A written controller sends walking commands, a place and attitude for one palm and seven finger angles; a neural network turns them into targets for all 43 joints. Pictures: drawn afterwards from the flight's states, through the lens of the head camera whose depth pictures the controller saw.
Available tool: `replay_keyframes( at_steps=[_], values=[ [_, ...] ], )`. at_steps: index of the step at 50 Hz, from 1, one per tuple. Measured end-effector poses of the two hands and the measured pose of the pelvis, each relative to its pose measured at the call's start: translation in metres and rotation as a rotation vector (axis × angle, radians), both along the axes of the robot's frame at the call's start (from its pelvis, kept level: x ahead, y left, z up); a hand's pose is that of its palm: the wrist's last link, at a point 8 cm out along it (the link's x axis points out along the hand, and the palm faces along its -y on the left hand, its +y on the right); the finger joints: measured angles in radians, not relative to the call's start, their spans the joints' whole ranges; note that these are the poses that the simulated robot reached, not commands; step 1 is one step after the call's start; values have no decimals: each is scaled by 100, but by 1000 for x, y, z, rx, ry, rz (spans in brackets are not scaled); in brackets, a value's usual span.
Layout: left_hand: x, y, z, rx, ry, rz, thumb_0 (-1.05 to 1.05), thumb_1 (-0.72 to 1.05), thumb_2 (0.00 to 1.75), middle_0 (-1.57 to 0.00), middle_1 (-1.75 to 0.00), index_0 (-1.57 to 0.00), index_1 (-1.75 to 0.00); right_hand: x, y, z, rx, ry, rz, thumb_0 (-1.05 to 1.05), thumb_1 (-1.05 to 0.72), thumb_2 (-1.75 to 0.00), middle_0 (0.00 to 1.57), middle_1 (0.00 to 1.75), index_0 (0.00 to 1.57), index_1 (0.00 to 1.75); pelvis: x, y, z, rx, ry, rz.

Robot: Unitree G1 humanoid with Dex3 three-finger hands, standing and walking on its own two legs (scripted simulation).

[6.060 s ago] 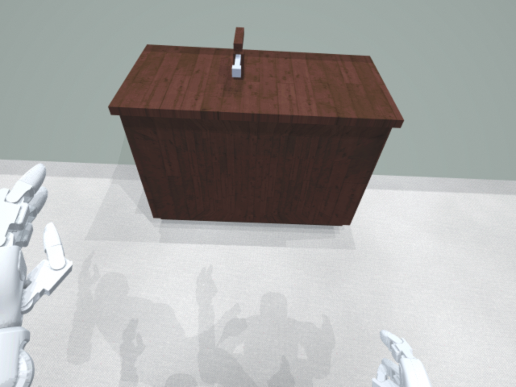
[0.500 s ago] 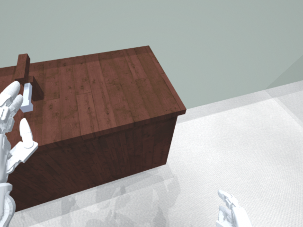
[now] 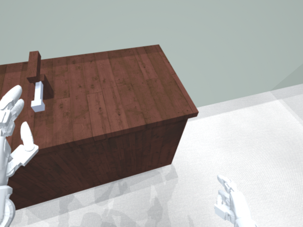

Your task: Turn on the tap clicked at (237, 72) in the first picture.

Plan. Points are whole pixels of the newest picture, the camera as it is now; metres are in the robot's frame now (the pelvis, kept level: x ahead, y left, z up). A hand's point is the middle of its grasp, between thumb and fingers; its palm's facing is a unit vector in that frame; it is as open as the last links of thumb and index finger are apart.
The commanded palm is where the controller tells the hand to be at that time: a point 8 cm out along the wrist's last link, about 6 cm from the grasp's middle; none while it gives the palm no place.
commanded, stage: come to a stop and stand still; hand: left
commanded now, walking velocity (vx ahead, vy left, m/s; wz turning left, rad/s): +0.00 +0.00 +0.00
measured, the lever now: (38, 105) +0.42 +0.40 +0.00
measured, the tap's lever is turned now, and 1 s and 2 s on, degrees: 0 0 0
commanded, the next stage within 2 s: look again from close up in 0.20 s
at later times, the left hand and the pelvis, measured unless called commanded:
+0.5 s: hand (28, 153) +0.21 +0.25 +0.16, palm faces +0.38 -0.85 -0.37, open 7.4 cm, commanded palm +0.15 +0.29 +0.17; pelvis -0.01 +0.01 +0.00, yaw +0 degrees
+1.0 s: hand (35, 145) +0.22 +0.25 +0.16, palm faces +0.42 -0.84 -0.34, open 7.4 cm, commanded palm +0.17 +0.28 +0.17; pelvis +0.02 +0.00 -0.01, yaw +2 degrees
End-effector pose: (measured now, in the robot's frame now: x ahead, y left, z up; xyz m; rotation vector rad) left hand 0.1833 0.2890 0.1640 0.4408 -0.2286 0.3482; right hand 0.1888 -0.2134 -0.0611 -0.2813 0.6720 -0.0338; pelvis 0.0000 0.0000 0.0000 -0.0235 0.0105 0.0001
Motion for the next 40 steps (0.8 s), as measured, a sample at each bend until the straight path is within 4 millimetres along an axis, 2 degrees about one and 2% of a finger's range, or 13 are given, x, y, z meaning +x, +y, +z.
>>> replay_keyframes(
  at_steps=[6,11,26,40],
  values=[
    [-4,4,6,1,-28,3,2,89,90,-21,-30,-21,-30,0,13,0,12,5,20,1,-90,-90,20,30,20,30,-2,4,0,-3,-2,2],
    [-7,8,6,-2,-27,9,2,89,90,-21,-30,-21,-30,-8,15,-4,14,26,12,1,-90,-90,21,30,20,30,-4,7,0,-3,-3,0],
    [-15,1,7,4,-9,0,2,89,90,-21,-30,-21,-30,-35,-6,-9,-5,63,-49,1,-90,-90,20,30,20,30,-10,5,1,-1,-13,3],
    [-20,-9,6,-2,-16,21,2,89,90,-21,-30,-21,-30,-26,-17,-10,-1,31,-50,1,-90,-90,20,30,20,30,-5,-5,-1,-3,-16,16]
  ],
)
